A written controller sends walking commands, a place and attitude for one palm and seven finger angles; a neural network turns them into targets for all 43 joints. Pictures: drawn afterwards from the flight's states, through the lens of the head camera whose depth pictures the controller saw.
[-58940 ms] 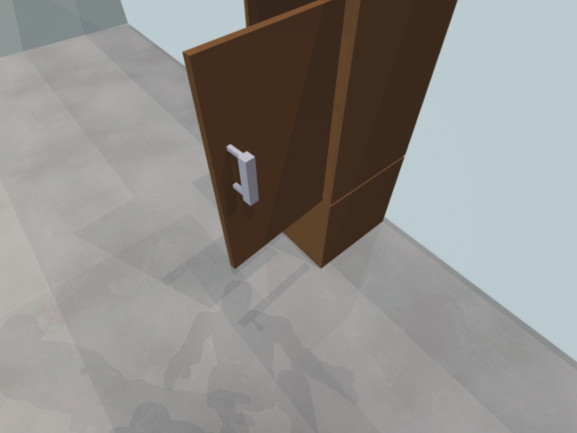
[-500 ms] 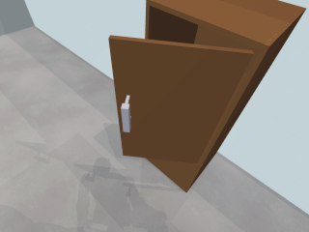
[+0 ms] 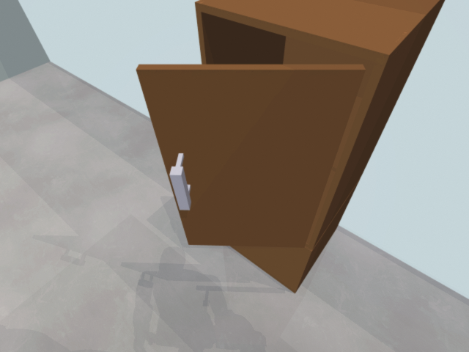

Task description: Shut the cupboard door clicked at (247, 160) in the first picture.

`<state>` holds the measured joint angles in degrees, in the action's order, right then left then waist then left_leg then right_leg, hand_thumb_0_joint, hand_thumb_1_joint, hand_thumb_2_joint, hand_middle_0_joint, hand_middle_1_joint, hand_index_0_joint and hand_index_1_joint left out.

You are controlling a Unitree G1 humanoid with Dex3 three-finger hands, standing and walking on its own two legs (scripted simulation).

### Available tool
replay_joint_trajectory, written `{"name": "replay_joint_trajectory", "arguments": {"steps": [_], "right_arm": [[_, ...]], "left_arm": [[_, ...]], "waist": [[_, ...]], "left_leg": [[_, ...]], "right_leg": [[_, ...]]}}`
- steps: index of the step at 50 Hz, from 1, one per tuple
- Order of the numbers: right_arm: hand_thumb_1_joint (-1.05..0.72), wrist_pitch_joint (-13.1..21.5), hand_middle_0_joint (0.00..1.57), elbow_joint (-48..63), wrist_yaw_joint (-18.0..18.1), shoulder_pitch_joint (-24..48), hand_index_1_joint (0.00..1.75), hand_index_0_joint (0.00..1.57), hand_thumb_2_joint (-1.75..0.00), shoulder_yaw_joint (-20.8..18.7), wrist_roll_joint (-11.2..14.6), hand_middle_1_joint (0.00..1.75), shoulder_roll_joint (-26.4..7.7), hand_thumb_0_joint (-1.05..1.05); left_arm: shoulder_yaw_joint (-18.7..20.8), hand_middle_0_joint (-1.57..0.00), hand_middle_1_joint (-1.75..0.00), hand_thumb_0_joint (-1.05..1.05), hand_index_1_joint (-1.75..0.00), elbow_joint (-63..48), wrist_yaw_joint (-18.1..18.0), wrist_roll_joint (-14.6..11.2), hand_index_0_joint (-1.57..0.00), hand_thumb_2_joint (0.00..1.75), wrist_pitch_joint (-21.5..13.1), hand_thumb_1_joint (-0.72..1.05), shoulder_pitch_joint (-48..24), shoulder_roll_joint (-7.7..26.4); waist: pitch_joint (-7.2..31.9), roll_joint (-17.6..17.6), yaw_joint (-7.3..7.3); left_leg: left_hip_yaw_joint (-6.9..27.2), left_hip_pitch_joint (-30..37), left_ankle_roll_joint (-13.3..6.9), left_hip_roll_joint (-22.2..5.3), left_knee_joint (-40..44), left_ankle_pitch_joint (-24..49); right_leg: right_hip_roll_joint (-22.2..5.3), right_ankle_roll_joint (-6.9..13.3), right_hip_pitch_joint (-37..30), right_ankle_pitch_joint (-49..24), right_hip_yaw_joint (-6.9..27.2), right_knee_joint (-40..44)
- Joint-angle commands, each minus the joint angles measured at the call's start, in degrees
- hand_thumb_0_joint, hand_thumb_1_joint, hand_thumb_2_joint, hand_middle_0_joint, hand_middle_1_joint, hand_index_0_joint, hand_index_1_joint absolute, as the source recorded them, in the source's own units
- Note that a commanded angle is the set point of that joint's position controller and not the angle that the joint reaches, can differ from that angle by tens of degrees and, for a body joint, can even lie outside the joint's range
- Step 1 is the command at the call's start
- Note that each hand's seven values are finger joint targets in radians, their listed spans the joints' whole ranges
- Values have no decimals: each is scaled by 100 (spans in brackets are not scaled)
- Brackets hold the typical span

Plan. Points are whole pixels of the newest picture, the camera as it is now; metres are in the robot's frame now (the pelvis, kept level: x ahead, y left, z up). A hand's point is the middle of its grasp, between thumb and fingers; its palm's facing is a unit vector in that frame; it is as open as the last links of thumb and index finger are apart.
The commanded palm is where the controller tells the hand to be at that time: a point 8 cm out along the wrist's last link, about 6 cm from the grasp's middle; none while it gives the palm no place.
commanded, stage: look again from close up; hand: left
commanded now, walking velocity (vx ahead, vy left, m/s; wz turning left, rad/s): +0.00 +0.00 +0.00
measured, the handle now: (182, 181) +0.45 +0.15 +0.00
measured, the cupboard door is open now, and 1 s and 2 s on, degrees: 36 36 36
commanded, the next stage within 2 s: raise the hand and make a fist in 0.20 s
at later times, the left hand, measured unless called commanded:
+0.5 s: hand (145, 314) +0.19 +0.16 -0.02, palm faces +0.25 -0.97 -0.08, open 7.1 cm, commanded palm +0.10 +0.21 -0.06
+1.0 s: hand (147, 343) +0.15 +0.16 -0.04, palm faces -0.01 -1.00 -0.02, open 4.8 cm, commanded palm +0.11 +0.21 -0.03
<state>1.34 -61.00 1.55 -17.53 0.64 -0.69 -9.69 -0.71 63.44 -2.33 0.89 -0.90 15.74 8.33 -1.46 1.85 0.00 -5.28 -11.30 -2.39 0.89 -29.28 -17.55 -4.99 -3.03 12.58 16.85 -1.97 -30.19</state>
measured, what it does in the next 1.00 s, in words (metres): lowers itself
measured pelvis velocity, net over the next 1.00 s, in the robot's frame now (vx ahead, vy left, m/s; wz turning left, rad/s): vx -0.06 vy -0.04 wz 0.05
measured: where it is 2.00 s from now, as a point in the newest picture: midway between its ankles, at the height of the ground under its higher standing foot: outside the picture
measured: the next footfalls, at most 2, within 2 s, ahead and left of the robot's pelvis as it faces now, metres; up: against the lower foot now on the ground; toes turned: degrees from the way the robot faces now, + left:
none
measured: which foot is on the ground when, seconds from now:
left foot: down 0.00-1.00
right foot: down 0.00-1.00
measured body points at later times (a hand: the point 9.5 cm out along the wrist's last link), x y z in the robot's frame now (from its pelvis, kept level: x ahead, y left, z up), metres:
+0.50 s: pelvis -0.02 -0.04 -0.02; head -0.01 -0.05 +0.43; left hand +0.17 +0.21 -0.01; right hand +0.11 -0.29 -0.12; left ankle -0.02 +0.09 -0.73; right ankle -0.01 -0.15 -0.73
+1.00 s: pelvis -0.06 -0.04 -0.10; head -0.01 -0.03 +0.35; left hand +0.14 +0.21 -0.04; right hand +0.13 -0.24 -0.17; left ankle -0.02 +0.09 -0.73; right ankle -0.01 -0.15 -0.73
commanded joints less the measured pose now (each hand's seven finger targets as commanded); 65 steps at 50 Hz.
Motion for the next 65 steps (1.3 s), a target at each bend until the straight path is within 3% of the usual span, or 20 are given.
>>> {"name": "replay_joint_trajectory", "arguments": {"steps": [1, 14, 15, 16, 17, 18, 19, 20, 21, 22, 24, 27, 29, 31, 34, 38, 41, 48, 58, 65], "right_arm": [[-90, 114, 20, 216, -24, -200, 30, 20, -90, -115, -11, 30, -544, 0], [-90, 79, 20, 35, -17, 67, 30, 20, -90, -112, -11, 30, -604, 0], [-90, 61, 20, 380, -49, 400, 30, 20, -90, -190, 54, 30, -799, 0], [-90, 1191, 20, 1755, 595, -105, 30, 20, -90, -447, 46, 30, -1885, 0], [-90, 1569, 20, 1824, 623, 395, 30, 20, -90, -162, 428, 30, -1191, 0], [-90, 1804, 20, 2093, 473, 673, 30, 20, -90, -180, 317, 30, -942, 0], [-90, 1974, 20, 1965, 320, 457, 30, 20, -90, -324, 325, 30, -917, 0], [-90, 1996, 20, 2088, 236, 438, 30, 20, -90, -482, 254, 30, -1065, 0], [-90, 1996, 20, 2229, 189, 487, 30, 20, -90, -540, 179, 30, -1113, 0], [-90, 1986, 20, 2405, 141, 594, 30, 20, -90, -569, 122, 30, -1084, 0], [-90, 1998, 20, 2681, -11, 732, 30, 20, -90, -627, 94, 30, -986, 0], [-90, 2015, 20, 3116, -157, 950, 30, 20, -90, -699, 91, 30, -1039, 0], [-90, 1963, 20, 3482, -161, 1024, 30, 20, -90, -721, 172, 30, -1121, 0], [-90, 1906, 20, 3927, -67, 1184, 30, 20, -90, -682, 278, 30, -1110, 0], [-90, 1886, 20, 4124, 104, 1002, 30, 20, -90, -602, 304, 30, -1092, 0], [-90, 1936, 20, 4040, 300, 753, 30, 20, -90, -461, 238, 30, -1130, 0], [-90, 1889, 20, 3881, 363, 674, 30, 20, -90, -418, 275, 30, -1128, 0], [-90, 1686, 20, 3968, 351, 851, 30, 20, -90, -386, 299, 30, -985, 0], [-90, 1678, 20, 4014, 222, 643, 30, 20, -90, -324, 182, 30, -1113, 0], [-90, 1561, 20, 4155, 209, 502, 30, 20, -90, -348, 182, 30, -1137, 0]], "left_arm": [[99, -20, -30, 0, -30, -221, -12, -12, -20, 90, -82, 90, 310, 658], [128, -20, -30, 0, -30, -275, 7, -10, -20, 90, -79, 90, 156, 855], [149, -20, -30, 0, -30, -101, -208, 35, -20, 90, -114, 90, 573, 890], [2756, -20, -30, 0, -30, -9405, -197, -685, -20, 90, -1868, 90, -4702, 4501], [311, -22, -32, 0, -32, -6933, -218, -723, -22, 90, -1252, 90, -136, 1169], [-32, -24, -34, 0, -34, -7040, -227, -1138, -24, 90, -463, 90, 1120, -88], [280, -25, -36, 0, -36, -6737, -313, -980, -25, 90, -520, 90, 292, 305], [588, -27, -38, 0, -38, -6406, -215, -984, -27, 90, -706, 90, 170, 392], [974, -29, -40, 0, -40, -5905, -52, -994, -29, 90, -1022, 90, 530, 615], [1130, -31, -42, 0, -42, -5359, 221, -1096, -31, 90, -1434, 90, 1160, 466], [1125, -35, -46, 0, -46, -4695, 962, -1332, -35, 90, -2411, 90, 1873, 97], [1445, -40, -52, 0, -52, -4922, 2165, -1619, -40, 90, -3855, 90, 1624, 576], [1854, -44, -56, 0, -56, -5198, 2651, -1776, -44, 90, -3968, 90, 1315, 1141], [1812, -47, -60, 0, -60, -5837, 2764, -2060, -47, 90, -3602, 90, 841, 1168], [1719, -53, -66, 0, -66, -7121, 2486, -2160, -53, 90, -3410, 90, -138, 1302], [1296, -60, -74, 0, -74, -8338, 2132, -1918, -60, 90, -3442, 90, -619, 1351], [1127, -66, -80, 0, -80, -7826, 2181, -1835, -66, 90, -3045, 90, -251, 1196], [1675, -79, -94, 0, -94, -7411, 2045, -1903, -79, 90, -1968, 90, 596, 1372], [1219, -97, -114, 0, -114, -7795, 1754, -1731, -97, 90, -2487, 90, 531, 1086], [1290, -110, -128, 0, -128, -8257, 1644, -1711, -110, 90, -2387, 90, 705, 1137]], "waist": [[-191, -352, 2], [-95, -247, 25], [-217, -1198, 142], [1967, -286, -618], [2792, 2051, -107], [2443, 2128, 89], [1104, 849, -198], [310, 463, -249], [25, -459, -220], [32, -1321, -84], [312, -1627, 231], [1043, -1198, 347], [1674, -417, 465], [1794, -278, 405], [1790, -265, 140], [1960, 144, -143], [1754, 23, -210], [1995, -163, 223], [1741, 59, 48], [2129, 194, 93]], "left_leg": [[615, -92, 18, -641, 761, 1285], [461, 147, 95, -665, 821, 1327], [350, -301, 252, -862, -341, 1820], [372, 1749, 139, -641, -784, 3197], [688, 1862, 194, -391, -392, 3683], [633, 1437, 372, -438, -33, 4550], [718, 376, 392, -430, -94, 3665], [708, -402, 403, -283, -343, 2489], [669, -1085, 329, -162, -621, 1629], [620, -1611, 289, -83, -931, 1199], [477, -2392, 374, 48, -1543, 781], [367, -3382, 380, 142, -2548, 178], [247, -3674, 290, 165, -2945, -28], [158, -3930, 214, 190, -3147, -577], [358, -4021, 126, 30, -3326, -1238], [529, -3800, 24, -88, -3423, -1041], [602, -3917, 51, -100, -3369, -1056], [683, -3738, 114, -63, -2901, -599], [844, -3298, 151, -90, -2449, -645], [903, -2803, 193, -113, -2278, -137]], "right_leg": [[-137, 425, -2, -1008, 250, 405], [-191, 456, -167, -1518, 376, 630], [-456, 338, -178, -3563, 626, 548], [107, 358, -240, -3045, 240, -629], [445, 363, 394, -1553, -210, -1388], [444, 370, 514, -535, -411, -1240], [387, 313, 948, -548, -349, -789], [399, 330, 1217, -791, -416, -412], [387, 339, 1460, -930, -469, -424], [422, 320, 1713, -853, -495, -688], [375, 370, 2036, -607, -319, -1337], [241, 422, 2410, -232, 252, -2122], [136, 470, 2379, 292, 698, -2247], [113, 409, 2573, 1589, 1034, -1956], [221, 383, 3123, 3040, 1103, -1770], [401, 430, 3376, 2399, 811, -2114], [442, 395, 3434, 2198, 618, -2150], [450, 403, 2746, 1688, 354, -2073], [550, 462, 3132, 1078, -223, -2477], [582, 471, 2891, 472, -349, -2535]]}}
